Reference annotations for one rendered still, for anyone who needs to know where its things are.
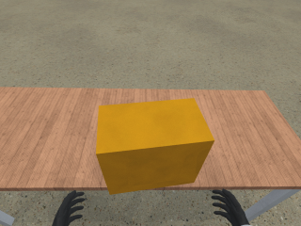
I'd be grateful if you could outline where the table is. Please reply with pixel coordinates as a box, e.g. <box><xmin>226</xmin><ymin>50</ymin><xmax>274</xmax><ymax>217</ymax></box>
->
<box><xmin>0</xmin><ymin>87</ymin><xmax>301</xmax><ymax>226</ymax></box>

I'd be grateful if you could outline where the left robot hand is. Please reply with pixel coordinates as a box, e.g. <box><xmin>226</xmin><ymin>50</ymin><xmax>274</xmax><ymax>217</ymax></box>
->
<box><xmin>52</xmin><ymin>190</ymin><xmax>85</xmax><ymax>226</ymax></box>

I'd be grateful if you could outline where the carton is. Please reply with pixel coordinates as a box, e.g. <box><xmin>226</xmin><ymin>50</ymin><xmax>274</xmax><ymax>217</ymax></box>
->
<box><xmin>96</xmin><ymin>98</ymin><xmax>214</xmax><ymax>195</ymax></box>

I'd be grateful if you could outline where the right robot hand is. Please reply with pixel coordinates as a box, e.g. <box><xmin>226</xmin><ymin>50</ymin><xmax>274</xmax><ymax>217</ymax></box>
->
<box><xmin>211</xmin><ymin>188</ymin><xmax>250</xmax><ymax>226</ymax></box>

